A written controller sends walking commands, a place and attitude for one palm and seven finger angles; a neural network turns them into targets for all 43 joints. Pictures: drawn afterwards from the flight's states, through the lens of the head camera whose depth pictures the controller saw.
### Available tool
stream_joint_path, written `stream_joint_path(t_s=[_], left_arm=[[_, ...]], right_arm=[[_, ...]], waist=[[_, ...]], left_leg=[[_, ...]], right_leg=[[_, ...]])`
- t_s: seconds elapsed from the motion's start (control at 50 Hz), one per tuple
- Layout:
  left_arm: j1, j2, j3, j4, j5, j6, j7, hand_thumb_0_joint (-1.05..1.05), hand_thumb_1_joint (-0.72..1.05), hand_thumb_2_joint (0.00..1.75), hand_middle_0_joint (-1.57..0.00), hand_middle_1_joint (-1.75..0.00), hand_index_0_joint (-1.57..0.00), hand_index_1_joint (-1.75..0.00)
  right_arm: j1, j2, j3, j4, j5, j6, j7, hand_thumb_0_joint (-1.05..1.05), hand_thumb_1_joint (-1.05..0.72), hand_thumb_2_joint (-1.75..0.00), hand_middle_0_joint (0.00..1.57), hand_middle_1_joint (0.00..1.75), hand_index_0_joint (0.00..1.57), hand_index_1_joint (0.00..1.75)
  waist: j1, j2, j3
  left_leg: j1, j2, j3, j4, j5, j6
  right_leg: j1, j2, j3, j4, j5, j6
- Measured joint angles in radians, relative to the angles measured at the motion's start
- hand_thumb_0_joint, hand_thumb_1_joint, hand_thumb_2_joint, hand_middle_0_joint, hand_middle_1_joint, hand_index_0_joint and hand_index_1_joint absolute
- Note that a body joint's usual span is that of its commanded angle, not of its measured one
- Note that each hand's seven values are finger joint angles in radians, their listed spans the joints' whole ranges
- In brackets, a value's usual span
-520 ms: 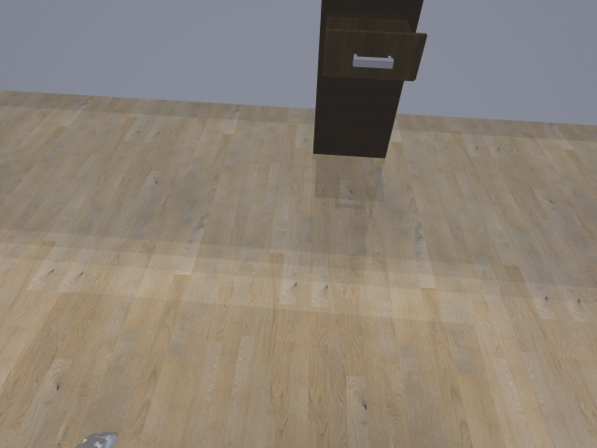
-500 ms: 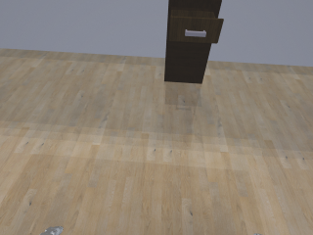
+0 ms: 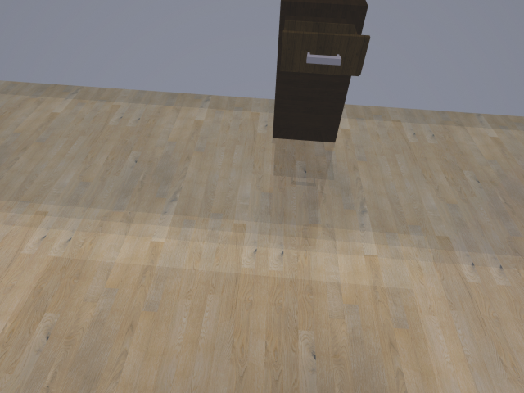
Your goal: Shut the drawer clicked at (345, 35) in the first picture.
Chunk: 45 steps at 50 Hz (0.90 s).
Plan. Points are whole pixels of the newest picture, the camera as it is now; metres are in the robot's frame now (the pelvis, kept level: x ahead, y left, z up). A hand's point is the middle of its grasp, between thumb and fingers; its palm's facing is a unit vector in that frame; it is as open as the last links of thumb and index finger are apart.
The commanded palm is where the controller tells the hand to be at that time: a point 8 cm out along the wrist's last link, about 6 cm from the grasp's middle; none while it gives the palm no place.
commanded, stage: stand and wait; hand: left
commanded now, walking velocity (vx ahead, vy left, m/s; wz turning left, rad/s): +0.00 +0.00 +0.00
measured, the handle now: (323, 57) +1.38 -0.17 -0.10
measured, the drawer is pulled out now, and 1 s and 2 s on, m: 0.30 0.30 0.30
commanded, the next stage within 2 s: look at it before walking up in 0.40 s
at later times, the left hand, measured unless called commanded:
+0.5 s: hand out of the picture +0.06 +0.24 -0.15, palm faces -0.03 -0.94 -0.33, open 7.4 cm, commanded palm none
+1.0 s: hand out of the picture +0.05 +0.24 -0.16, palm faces -0.03 -0.94 -0.33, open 7.4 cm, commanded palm none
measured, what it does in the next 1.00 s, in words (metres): stands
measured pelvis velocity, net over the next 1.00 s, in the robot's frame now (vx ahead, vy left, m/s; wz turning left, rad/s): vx -0.01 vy -0.01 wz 0.00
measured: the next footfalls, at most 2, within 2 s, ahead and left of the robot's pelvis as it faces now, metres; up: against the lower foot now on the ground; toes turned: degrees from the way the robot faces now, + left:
left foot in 1.92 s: +0.40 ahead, +0.04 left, +0.00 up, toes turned -12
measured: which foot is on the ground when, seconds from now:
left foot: down 0.00-1.00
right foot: down 0.00-1.00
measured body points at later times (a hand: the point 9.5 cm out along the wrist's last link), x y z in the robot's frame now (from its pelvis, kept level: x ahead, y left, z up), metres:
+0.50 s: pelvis -0.02 -0.01 +0.00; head -0.02 -0.01 +0.45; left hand +0.06 +0.29 -0.13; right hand +0.05 -0.30 -0.13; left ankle -0.01 +0.12 -0.74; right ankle -0.01 -0.12 -0.74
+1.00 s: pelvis -0.01 -0.01 +0.00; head -0.01 +0.00 +0.45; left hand +0.05 +0.29 -0.13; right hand +0.06 -0.30 -0.13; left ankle -0.01 +0.12 -0.74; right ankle -0.01 -0.12 -0.74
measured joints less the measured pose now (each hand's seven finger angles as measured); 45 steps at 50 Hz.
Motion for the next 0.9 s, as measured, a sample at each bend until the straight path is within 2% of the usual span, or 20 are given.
stream_joint_path(t_s=[0.5,0.9], left_arm=[[-0.014,-0.006,-0.002,0.029,0.001,-0.008,-0.003,0.01,0.91,0.90,-0.20,-0.30,-0.20,-0.30],[-0.006,-0.005,-0.001,0.037,0.002,-0.009,-0.004,0.01,0.91,0.90,-0.20,-0.30,-0.20,-0.30]], right_arm=[[0.022,0.008,0.003,0.046,0.001,-0.006,0.006,0.01,-0.90,-0.90,0.20,0.30,0.20,0.30],[0.012,0.008,0.002,0.048,0.003,-0.007,0.006,0.01,-0.90,-0.90,0.20,0.30,0.20,0.30]], waist=[[-0.007,0.006,-0.004],[-0.002,0.002,0.005]], left_leg=[[-0.007,0.010,0.001,-0.036,0.045,-0.010],[-0.007,0.010,0.000,-0.045,0.046,-0.009]], right_leg=[[-0.010,0.010,0.001,-0.032,0.044,-0.009],[-0.008,0.010,0.000,-0.045,0.048,-0.007]])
